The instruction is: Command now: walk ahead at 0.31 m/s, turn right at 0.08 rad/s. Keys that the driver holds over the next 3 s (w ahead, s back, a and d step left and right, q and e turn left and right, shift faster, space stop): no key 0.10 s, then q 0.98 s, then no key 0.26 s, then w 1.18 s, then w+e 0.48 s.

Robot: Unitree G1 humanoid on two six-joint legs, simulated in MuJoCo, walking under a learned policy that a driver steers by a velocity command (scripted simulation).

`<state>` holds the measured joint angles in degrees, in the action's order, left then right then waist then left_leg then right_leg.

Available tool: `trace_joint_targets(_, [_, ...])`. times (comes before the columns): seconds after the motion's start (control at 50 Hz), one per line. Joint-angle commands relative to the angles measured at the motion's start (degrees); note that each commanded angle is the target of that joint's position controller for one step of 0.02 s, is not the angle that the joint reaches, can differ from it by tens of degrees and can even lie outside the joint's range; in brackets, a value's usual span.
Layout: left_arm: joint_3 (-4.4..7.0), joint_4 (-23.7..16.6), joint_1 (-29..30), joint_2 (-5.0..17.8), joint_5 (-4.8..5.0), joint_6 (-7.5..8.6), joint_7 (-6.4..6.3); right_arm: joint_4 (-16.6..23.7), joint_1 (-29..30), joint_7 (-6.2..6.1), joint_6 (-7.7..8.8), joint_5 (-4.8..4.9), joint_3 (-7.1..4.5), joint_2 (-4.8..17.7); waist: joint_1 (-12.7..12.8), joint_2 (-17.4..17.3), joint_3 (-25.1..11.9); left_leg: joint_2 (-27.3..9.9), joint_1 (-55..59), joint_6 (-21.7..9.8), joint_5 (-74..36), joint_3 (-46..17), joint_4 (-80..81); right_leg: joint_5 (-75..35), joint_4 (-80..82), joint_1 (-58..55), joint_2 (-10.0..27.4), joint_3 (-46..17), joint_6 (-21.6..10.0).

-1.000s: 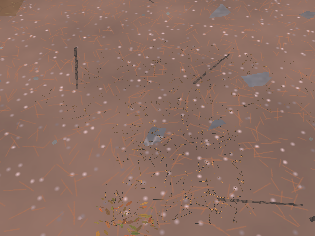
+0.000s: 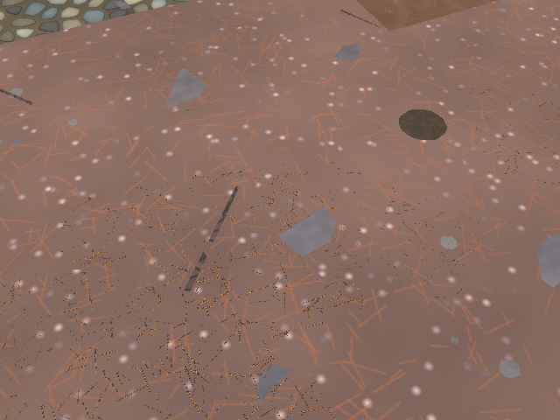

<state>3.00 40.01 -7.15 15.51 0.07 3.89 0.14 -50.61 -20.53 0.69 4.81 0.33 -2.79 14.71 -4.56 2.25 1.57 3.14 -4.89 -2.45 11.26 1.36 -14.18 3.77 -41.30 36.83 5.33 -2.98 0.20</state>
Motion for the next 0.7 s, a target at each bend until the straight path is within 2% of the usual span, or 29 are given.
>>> trace_joint_targets(0.02, [0.22,-4.05,3.42,1.87,0.11,1.00,0.67,2.78,0.84,-0.61,-0.03,0.42,-1.89,9.87,0.96,-7.36,-2.56,-12.31,-1.97,-7.27,-31.65,-4.28,0.89,-8.70,7.21,-8.46,-3.52,2.83,0.12])
trace_joint_targets(0.06, [0.56,-4.62,4.59,2.90,0.03,1.08,1.18,2.23,0.75,-0.76,-0.68,0.61,-1.81,10.02,1.44,-7.99,-2.75,-13.54,0.43,-6.36,-30.90,-5.38,-2.01,-7.30,10.38,-9.79,-4.23,1.98,-1.14])
trace_joint_targets(0.08, [0.92,-4.52,3.78,3.84,-0.19,1.16,1.34,2.17,1.47,-0.88,-0.95,0.73,-1.91,10.41,2.50,-8.23,-3.26,-14.01,1.32,-5.62,-30.49,-6.10,-4.15,-6.32,12.04,-11.54,-4.43,1.56,-2.00])
trace_joint_targets(0.1, [1.35,-3.53,0.89,4.66,-0.57,1.25,1.33,2.30,2.86,-1.03,-1.18,0.89,-1.95,10.62,4.59,-7.88,-4.42,-13.46,1.42,-4.54,-30.90,-5.91,-7.51,-7.89,14.84,-15.76,-5.05,1.94,-2.97])
trace_joint_targets(0.12, [2.07,-2.07,-3.02,6.36,-1.25,1.40,0.98,2.26,2.38,-1.05,-1.22,0.85,-1.66,9.76,6.21,-6.58,-6.46,-11.14,-0.08,-3.06,-31.54,-5.76,-12.90,-13.18,17.76,-23.23,-5.22,2.34,-4.36])
trace_joint_targets(0.14, [2.91,-1.58,-7.84,10.21,-2.18,1.55,0.34,3.24,1.52,-1.01,-0.85,-0.34,-0.76,7.62,7.59,-1.79,-12.07,-7.77,-6.29,-0.46,-20.85,-4.17,-22.71,-36.29,14.36,-35.46,2.33,-3.54,-7.23])
trace_joint_targets(0.16, [2.71,-1.81,-10.04,11.29,-3.13,0.62,-0.22,2.27,-6.89,-0.61,-0.55,-1.12,1.09,2.22,5.57,10.29,-20.31,-2.13,-21.54,3.41,15.90,-2.83,-40.59,-54.98,10.19,-53.20,17.55,-17.09,-16.80])
trace_joint_targets(0.18, [1.87,-1.37,-11.59,7.55,-1.71,-0.36,0.07,0.91,-9.13,-0.53,-1.08,0.38,0.87,4.49,6.92,10.97,-26.88,-2.34,-23.88,4.29,31.66,-7.67,-48.23,-45.92,11.82,-53.13,20.30,-22.12,-19.86])
trace_joint_targets(0.2, [1.84,-1.50,-9.32,7.31,-0.78,-1.01,0.20,2.30,-3.65,-0.77,-1.97,1.45,-0.69,9.38,7.74,6.49,-20.73,-3.75,-27.39,4.89,30.01,-7.42,-52.53,-33.87,15.12,-46.83,16.95,-19.08,-17.77])
trace_joint_targets(0.22, [1.64,-1.62,-5.52,6.93,-0.41,-1.31,-0.06,3.50,0.40,-1.42,-3.07,1.47,-1.03,9.49,6.75,3.82,-15.15,-5.13,-29.92,5.34,26.68,-6.02,-53.21,-24.13,17.64,-40.91,14.77,-15.93,-15.45])
trace_joint_targets(0.24, [1.22,-1.62,-1.95,6.00,-0.51,-1.43,-0.17,3.57,1.35,-2.06,-4.49,0.94,-1.30,8.94,5.31,2.84,-10.96,-6.48,-28.91,6.14,23.69,-5.74,-51.79,-16.05,20.73,-33.37,13.31,-12.67,-14.42])
trace_joint_targets(0.26, [1.28,-1.58,1.14,6.05,-1.10,-1.46,-0.34,3.72,0.81,-2.72,-5.97,0.62,-1.59,8.58,3.45,4.70,-8.76,-7.50,-24.90,6.83,20.34,-5.56,-50.22,-8.84,23.77,-26.08,11.84,-9.92,-13.58])
trace_joint_targets(0.28, [1.58,-1.39,3.13,6.61,-1.63,-1.57,-0.45,3.75,-0.25,-3.17,-7.03,0.50,-1.66,7.77,2.37,6.29,-7.11,-6.92,-21.74,7.36,17.80,-3.92,-49.96,-5.04,26.02,-20.74,10.50,-7.08,-13.57])
trace_joint_targets(0.34, [1.88,-0.46,4.74,6.57,-1.68,-1.54,-1.26,4.89,-0.33,-3.61,-8.01,0.24,-2.10,6.63,1.81,6.32,-6.62,-7.18,-19.62,6.96,13.42,-2.22,-46.92,-1.17,27.98,-17.34,10.42,-1.92,-14.30])
trace_joint_targets(0.4, [2.31,0.64,4.92,7.44,-1.23,-2.04,-2.28,7.24,3.84,-2.92,-8.00,0.01,-1.84,5.80,3.05,5.14,-7.13,-8.40,-18.43,5.76,9.68,-1.54,-39.76,0.72,28.20,-18.96,11.58,0.41,-14.30])
trace_joint_targets(0.46, [2.77,1.69,4.33,8.78,-0.76,-2.99,-2.59,8.74,5.51,-1.91,-7.99,0.10,-2.10,6.68,3.63,4.82,-7.50,-8.00,-16.14,4.44,9.05,0.04,-34.35,1.65,27.37,-21.38,13.11,1.40,-13.86])
trace_joint_targets(0.5, [3.00,2.24,4.67,9.53,0.08,-3.60,-2.44,9.14,4.89,-1.19,-8.07,0.09,-2.42,7.05,2.77,4.60,-7.20,-7.28,-13.32,2.84,7.88,1.37,-28.40,2.46,25.32,-22.58,13.43,2.42,-12.32])
trace_joint_targets(0.52, [3.08,2.51,5.25,9.67,0.70,-3.96,-2.41,8.70,3.21,-0.85,-8.05,0.00,-2.63,6.97,1.55,4.15,-7.15,-6.21,-10.24,1.60,4.74,2.71,-22.93,3.66,23.07,-22.18,12.71,3.84,-10.69])
trace_joint_targets(0.54, [2.97,3.23,4.17,8.68,1.17,-4.29,-2.38,8.02,1.40,-0.73,-8.04,-0.29,-3.13,7.74,1.08,2.66,-6.79,-4.78,-6.94,-0.10,2.28,2.78,-17.96,6.66,19.22,-20.74,10.90,5.76,-8.04])
trace_joint_targets(0.56, [2.65,4.49,1.29,6.51,1.10,-4.68,-2.16,8.19,0.26,-1.02,-7.97,-0.69,-3.94,10.31,1.49,-4.60,-4.33,-7.95,-4.46,-3.03,-4.17,-4.62,-9.42,12.66,9.53,-16.20,6.67,10.00,-3.20])
trace_joint_targets(0.58, [1.89,2.96,-0.07,3.41,-1.27,-4.71,-1.68,10.35,1.33,-2.19,-8.02,-0.53,-5.11,16.81,4.73,-22.36,-2.29,-22.13,0.44,-10.48,-20.23,-25.45,-5.79,30.69,-8.26,-1.10,-2.68,14.81,3.34])
trace_joint_targets(0.6, [2.65,0.61,7.64,5.83,-1.32,-4.43,-2.18,11.60,0.98,-1.65,-6.75,-2.67,-4.96,17.78,0.51,-19.24,-2.75,-25.33,-5.79,-17.30,-17.15,-31.90,-1.86,34.99,-18.58,2.35,-6.47,4.36,3.07])
trace_joint_targets(0.62, [3.16,0.55,8.34,7.07,-0.29,-4.50,-2.45,11.94,3.45,-1.40,-5.36,-3.09,-4.68,16.37,1.93,-14.00,-2.56,-22.33,-6.31,-15.29,-13.34,-27.17,-1.50,29.93,-22.81,2.79,-5.22,1.01,1.97])
trace_joint_targets(0.64, [3.54,1.69,6.13,7.36,-0.02,-4.71,-2.80,12.47,6.96,-1.60,-4.55,-1.81,-4.54,15.06,4.05,-11.44,-2.54,-19.41,-5.90,-11.78,-11.18,-23.15,-2.32,24.31,-23.02,3.21,-4.42,-0.07,1.38])
trace_joint_targets(0.66, [3.87,3.15,4.76,7.75,-0.49,-4.91,-3.27,13.15,9.22,-1.82,-4.39,-0.65,-3.92,12.84,4.72,-9.55,-3.45,-17.81,-5.25,-9.45,-10.72,-20.96,-3.09,21.20,-22.87,2.91,-3.93,-0.48,1.53])
trace_joint_targets(0.68, [4.04,3.43,4.14,7.85,-0.91,-4.90,-3.44,13.52,10.27,-2.17,-4.43,-0.09,-3.48,11.87,5.26,-9.67,-4.09,-16.76,-5.65,-8.91,-13.44,-19.48,-3.62,18.57,-23.72,1.55,-4.24,-0.39,2.00])
trace_joint_targets(0.7, [4.04,3.41,3.96,7.40,-0.78,-4.68,-3.32,13.73,9.69,-2.45,-4.54,-0.16,-3.12,11.04,5.39,-9.54,-5.36,-15.92,-5.17,-9.02,-16.05,-18.85,-4.07,16.93,-24.42,0.22,-4.84,-0.44,2.37])
